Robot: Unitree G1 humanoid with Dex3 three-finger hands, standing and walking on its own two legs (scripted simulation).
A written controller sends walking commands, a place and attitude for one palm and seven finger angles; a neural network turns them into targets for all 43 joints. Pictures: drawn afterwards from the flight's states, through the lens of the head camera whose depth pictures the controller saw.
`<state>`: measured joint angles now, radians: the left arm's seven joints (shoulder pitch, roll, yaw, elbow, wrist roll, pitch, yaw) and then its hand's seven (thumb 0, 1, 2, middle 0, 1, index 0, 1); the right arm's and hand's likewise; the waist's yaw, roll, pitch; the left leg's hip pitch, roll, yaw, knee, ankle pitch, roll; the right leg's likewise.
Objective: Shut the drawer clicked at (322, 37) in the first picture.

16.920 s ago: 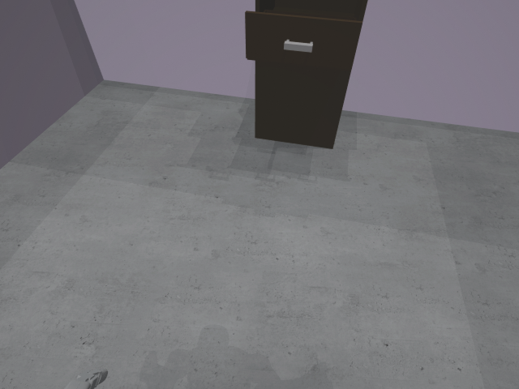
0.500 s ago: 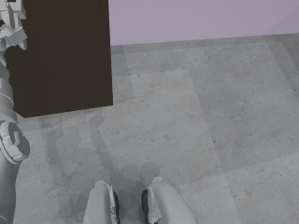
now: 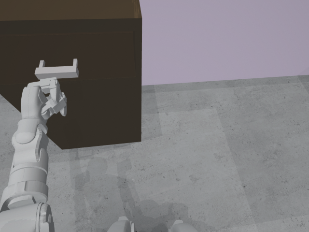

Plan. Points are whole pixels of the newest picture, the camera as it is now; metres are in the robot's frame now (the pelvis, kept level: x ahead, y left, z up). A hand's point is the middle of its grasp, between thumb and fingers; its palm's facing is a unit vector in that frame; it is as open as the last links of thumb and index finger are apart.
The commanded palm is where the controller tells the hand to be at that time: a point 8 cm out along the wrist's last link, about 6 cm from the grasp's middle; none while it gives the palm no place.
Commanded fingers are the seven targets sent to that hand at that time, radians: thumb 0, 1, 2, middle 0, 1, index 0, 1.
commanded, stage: draw the hand back to the body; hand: left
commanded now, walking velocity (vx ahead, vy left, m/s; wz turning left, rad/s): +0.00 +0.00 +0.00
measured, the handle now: (58, 67) +0.57 +0.27 +0.02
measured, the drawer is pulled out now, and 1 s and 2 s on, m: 0.00 0.00 0.00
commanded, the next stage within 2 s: step back with the hand held close in 1.12 s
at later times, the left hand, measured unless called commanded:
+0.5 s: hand (15, 155) +0.27 +0.24 +0.13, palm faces +0.32 -0.91 -0.26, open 3.3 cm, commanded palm +0.22 +0.27 +0.16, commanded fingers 0.00 0.90 0.90 -1.40 -1.60 -1.40 -1.60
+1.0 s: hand out of the picture +0.15 +0.22 +0.22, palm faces +0.43 -0.80 -0.41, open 3.3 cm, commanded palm +0.11 +0.26 +0.23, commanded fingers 0.00 0.90 0.90 -1.40 -1.60 -1.40 -1.60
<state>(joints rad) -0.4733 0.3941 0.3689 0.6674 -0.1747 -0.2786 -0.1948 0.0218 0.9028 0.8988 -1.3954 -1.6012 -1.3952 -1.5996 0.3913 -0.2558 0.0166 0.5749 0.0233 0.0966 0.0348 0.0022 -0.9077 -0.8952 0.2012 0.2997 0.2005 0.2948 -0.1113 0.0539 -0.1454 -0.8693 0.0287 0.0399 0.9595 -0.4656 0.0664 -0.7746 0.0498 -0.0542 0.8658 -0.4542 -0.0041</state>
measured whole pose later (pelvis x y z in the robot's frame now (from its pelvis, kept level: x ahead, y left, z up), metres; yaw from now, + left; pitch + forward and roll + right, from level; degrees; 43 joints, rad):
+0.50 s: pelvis -0.01 -0.01 +0.04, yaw +3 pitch +3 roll -1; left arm 0.03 0.33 0.18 0.13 -0.09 -0.05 0.07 0.02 0.90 0.90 -1.40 -1.60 -1.40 -1.60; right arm 0.19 -0.25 0.05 0.54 0.05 0.04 -0.07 0.01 -0.91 -0.90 0.20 0.30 0.20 0.29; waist 0.02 0.05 -0.05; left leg -0.35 -0.03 0.03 0.62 -0.32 0.06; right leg -0.27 0.01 -0.05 0.58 -0.36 -0.01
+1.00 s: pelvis -0.01 -0.03 +0.06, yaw +3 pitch -4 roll +0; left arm 0.58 0.35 0.29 -0.48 -0.09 -0.10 0.09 0.02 0.90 0.90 -1.40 -1.60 -1.40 -1.60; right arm 0.22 -0.25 0.02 0.60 0.02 -0.07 -0.06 0.01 -0.91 -0.90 0.20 0.30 0.20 0.30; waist 0.06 0.09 -0.01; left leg -0.13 -0.02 0.03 0.45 -0.26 0.03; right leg -0.05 0.03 -0.05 0.40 -0.29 -0.03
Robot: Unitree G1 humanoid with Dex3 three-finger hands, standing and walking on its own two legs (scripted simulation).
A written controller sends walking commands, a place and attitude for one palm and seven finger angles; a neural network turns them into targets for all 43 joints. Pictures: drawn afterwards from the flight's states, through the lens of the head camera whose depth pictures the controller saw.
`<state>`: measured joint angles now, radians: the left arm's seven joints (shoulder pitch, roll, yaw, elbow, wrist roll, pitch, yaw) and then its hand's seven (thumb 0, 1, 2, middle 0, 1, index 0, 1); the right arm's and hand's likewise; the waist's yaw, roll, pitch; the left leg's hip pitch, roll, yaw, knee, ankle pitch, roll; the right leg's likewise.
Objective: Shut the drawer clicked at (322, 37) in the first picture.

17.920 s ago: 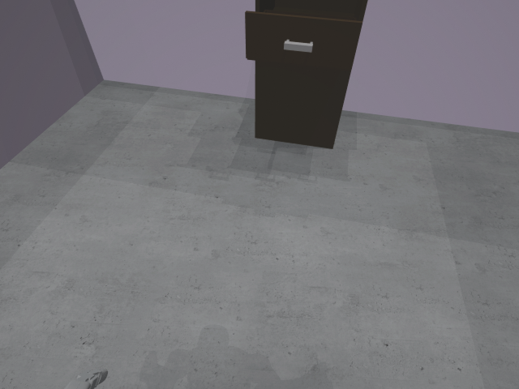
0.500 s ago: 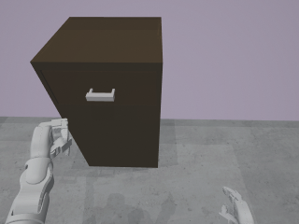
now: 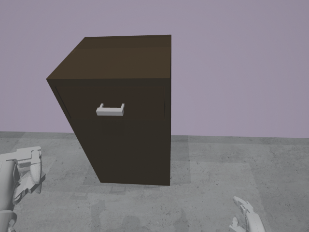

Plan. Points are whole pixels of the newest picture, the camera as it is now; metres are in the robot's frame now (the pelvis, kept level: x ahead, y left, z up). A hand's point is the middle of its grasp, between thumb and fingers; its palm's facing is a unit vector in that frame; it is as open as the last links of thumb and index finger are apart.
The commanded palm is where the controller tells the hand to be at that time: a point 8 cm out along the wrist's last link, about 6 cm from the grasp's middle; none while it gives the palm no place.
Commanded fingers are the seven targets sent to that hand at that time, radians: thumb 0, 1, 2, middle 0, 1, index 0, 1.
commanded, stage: draw the hand back to the body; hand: left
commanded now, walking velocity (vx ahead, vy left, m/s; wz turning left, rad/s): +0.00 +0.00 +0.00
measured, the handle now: (111, 108) +0.59 +0.27 -0.04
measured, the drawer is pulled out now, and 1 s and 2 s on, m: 0.00 0.00 0.00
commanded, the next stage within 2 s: step back with the hand held close in 0.12 s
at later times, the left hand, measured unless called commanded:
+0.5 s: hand (51, 172) +0.19 +0.24 +0.14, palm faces +0.29 -0.83 -0.47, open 3.3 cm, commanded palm +0.13 +0.28 +0.17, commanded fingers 0.00 0.90 0.90 -1.40 -1.60 -1.40 -1.60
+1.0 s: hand (5, 217) +0.10 +0.27 +0.15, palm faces +0.36 -0.80 -0.47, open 3.3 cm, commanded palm +0.04 +0.31 +0.17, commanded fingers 0.00 0.90 0.90 -1.40 -1.60 -1.40 -1.60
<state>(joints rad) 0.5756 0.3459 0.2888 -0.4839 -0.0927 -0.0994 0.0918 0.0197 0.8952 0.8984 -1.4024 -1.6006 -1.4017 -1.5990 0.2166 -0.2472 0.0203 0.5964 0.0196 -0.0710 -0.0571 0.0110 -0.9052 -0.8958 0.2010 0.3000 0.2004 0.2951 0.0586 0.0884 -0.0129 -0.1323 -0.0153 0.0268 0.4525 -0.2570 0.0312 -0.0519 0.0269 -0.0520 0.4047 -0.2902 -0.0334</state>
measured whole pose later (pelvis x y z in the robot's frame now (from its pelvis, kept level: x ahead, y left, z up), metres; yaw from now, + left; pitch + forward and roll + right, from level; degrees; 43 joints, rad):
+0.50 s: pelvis -0.01 +0.01 +0.00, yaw -1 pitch +0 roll -1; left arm 0.59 0.35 0.34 -0.45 -0.06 -0.17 0.09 0.02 0.90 0.90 -1.40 -1.60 -1.40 -1.60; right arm 0.17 -0.25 -0.02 0.56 0.01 0.01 -0.05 0.01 -0.91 -0.90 0.20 0.30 0.20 0.30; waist -0.01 0.06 0.03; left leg -0.24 -0.01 0.05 0.48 -0.25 0.04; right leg -0.17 0.03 -0.03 0.44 -0.27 -0.02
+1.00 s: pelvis -0.09 +0.03 -0.01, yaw +1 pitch +0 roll -2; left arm 0.63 0.36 0.36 -0.58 -0.02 -0.22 0.13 0.02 0.89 0.90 -1.40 -1.60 -1.40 -1.60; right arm 0.21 -0.21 0.00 0.54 0.00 -0.05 -0.07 0.01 -0.90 -0.90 0.20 0.30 0.20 0.30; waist 0.01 0.03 0.04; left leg -0.43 -0.03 0.03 0.61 -0.25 0.07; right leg -0.33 0.01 -0.06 0.54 -0.21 0.00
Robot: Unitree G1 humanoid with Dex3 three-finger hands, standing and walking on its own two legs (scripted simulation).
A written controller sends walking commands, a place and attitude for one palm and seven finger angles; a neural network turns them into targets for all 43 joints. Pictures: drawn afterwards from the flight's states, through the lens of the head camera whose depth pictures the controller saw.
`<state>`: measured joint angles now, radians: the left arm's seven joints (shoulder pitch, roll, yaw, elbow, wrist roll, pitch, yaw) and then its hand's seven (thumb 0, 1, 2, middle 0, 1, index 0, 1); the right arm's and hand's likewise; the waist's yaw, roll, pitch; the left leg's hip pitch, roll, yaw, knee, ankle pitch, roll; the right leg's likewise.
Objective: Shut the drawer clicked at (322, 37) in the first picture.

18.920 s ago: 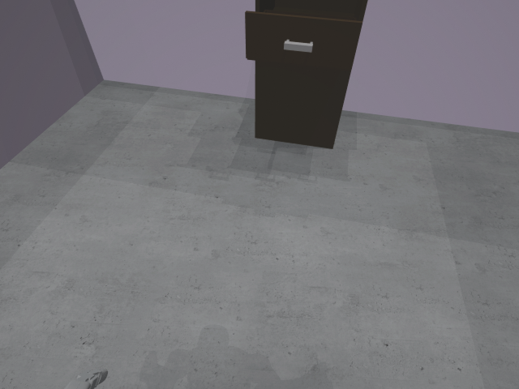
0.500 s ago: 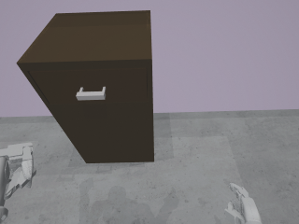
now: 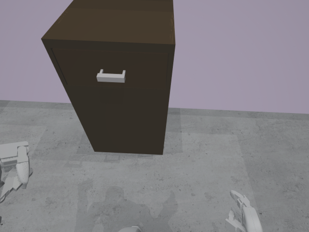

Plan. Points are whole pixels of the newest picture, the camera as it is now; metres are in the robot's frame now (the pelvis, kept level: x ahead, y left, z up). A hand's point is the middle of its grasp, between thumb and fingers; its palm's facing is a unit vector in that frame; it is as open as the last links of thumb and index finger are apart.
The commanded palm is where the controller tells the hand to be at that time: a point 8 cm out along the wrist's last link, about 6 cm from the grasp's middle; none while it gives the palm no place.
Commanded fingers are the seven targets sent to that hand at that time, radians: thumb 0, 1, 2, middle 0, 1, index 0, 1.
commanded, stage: step back with the hand held close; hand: left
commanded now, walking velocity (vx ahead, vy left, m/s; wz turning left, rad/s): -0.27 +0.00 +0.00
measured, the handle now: (112, 74) +0.68 +0.23 -0.02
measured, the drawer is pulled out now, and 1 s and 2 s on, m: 0.00 0.00 0.00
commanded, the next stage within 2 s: stop stepping back and stand still in 0.50 s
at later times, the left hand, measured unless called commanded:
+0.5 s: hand (22, 205) +0.13 +0.22 +0.16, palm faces +0.20 -0.84 -0.50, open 3.3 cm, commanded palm +0.06 +0.27 +0.19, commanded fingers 0.00 0.90 0.90 -1.40 -1.60 -1.40 -1.60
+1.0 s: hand out of the picture +0.05 +0.23 +0.18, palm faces +0.22 -0.87 -0.44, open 3.3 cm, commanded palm -0.01 +0.29 +0.19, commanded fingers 0.00 0.90 0.90 -1.40 -1.60 -1.40 -1.60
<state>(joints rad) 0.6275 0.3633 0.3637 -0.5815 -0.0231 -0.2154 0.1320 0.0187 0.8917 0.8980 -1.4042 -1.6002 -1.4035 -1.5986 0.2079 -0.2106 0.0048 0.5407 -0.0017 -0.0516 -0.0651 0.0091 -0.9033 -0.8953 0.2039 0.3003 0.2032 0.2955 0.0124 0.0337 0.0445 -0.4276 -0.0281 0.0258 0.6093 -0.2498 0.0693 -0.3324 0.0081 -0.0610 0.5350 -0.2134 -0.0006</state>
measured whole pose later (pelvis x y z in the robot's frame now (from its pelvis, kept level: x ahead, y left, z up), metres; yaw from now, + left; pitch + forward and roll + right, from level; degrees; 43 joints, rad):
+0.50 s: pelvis -0.09 +0.00 +0.00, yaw -3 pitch +6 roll -4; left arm 0.59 0.46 0.39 -0.67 -0.06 -0.29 0.10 0.02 0.89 0.90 -1.40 -1.60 -1.40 -1.60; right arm 0.07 -0.19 0.01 0.60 -0.03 -0.10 -0.03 0.01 -0.90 -0.90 0.20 0.30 0.20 0.30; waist 0.03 0.02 0.08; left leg -0.57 0.03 0.04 0.38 0.08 0.07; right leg -0.09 0.07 0.00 0.36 -0.38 0.01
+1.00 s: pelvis -0.16 +0.02 +0.01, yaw -3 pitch +0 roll -2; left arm 0.65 0.43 0.37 -0.69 -0.04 -0.22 0.13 0.02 0.90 0.90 -1.40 -1.60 -1.40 -1.60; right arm 0.22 -0.16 0.03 0.56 -0.01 -0.15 -0.04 0.01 -0.90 -0.90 0.20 0.30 0.20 0.30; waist -0.04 -0.05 0.03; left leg -0.37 -0.03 0.02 0.38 -0.03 0.05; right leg -0.19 0.04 -0.02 0.51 -0.44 -0.02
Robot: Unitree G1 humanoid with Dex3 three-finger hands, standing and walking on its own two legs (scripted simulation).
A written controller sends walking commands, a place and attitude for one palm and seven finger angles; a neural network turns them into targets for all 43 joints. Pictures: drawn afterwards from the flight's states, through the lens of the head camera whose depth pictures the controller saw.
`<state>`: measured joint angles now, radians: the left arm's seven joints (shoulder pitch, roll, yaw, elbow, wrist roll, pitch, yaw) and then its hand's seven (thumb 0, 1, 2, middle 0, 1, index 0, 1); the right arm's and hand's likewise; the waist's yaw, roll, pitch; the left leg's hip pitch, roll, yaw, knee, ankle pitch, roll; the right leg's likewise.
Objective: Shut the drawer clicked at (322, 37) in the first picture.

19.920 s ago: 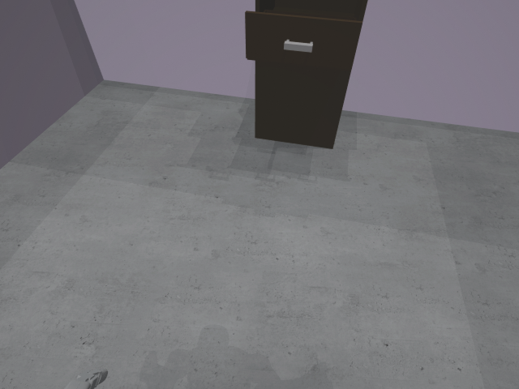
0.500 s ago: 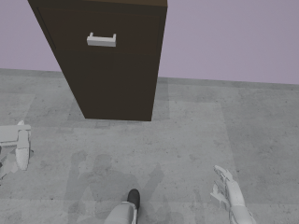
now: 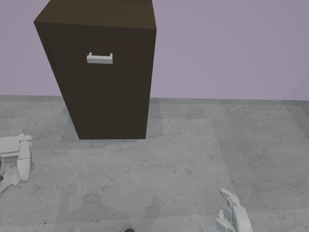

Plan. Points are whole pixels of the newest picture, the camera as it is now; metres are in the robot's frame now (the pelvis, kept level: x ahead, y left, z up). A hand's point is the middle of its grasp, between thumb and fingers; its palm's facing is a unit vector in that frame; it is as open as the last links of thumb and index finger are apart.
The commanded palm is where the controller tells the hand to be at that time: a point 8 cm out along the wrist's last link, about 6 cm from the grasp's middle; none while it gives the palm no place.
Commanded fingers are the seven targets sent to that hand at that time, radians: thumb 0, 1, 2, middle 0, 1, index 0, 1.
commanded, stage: stop stepping back and stand still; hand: left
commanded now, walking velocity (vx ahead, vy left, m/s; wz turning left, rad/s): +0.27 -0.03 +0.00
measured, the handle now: (100, 57) +0.83 +0.26 -0.03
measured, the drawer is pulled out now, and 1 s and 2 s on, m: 0.00 0.00 0.00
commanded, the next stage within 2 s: let the arm hang, fingers relaxed in 0.78 s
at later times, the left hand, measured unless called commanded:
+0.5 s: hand out of the picture +0.17 +0.26 +0.18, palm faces +0.39 -0.78 -0.48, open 3.3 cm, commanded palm +0.11 +0.31 +0.18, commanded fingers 0.00 0.90 0.90 -1.40 -1.60 -1.40 -1.60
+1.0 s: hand (25, 201) +0.19 +0.30 +0.00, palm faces +0.19 -0.87 -0.46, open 3.1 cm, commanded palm none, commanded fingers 0.00 0.90 0.90 -1.12 -1.30 -1.12 -1.30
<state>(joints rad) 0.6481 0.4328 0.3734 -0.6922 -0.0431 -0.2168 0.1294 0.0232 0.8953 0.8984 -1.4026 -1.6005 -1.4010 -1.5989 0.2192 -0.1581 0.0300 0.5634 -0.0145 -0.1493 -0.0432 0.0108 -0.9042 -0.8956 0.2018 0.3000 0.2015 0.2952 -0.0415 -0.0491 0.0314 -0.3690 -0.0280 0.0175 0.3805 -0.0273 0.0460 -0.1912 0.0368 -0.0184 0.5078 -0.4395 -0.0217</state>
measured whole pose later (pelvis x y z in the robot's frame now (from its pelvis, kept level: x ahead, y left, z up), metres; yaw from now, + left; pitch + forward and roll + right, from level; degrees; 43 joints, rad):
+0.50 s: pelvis +0.00 +0.02 +0.00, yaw +4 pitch -1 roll -2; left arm 0.66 0.42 0.40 -0.66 -0.03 -0.26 0.14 0.02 0.89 0.90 -1.40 -1.60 -1.40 -1.60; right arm 0.23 -0.16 0.03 0.62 0.00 -0.13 -0.04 0.01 -0.90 -0.90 0.20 0.30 0.20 0.30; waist -0.02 0.00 0.02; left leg -0.34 0.03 0.01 0.57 -0.22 0.01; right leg -0.20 0.02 -0.03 0.51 -0.30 0.00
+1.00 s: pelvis +0.00 +0.04 -0.01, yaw +5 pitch +1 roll -1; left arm 0.36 0.35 0.14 0.09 0.03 -0.06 0.03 0.01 0.90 0.90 -1.36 -1.56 -1.36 -1.56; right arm 0.11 -0.28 -0.02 0.75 0.00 -0.07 0.01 0.01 -0.90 -0.90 0.20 0.30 0.20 0.30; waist 0.01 0.07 -0.02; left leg -0.38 -0.02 0.02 0.59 -0.23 0.04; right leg -0.24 -0.03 -0.03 0.56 -0.33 0.04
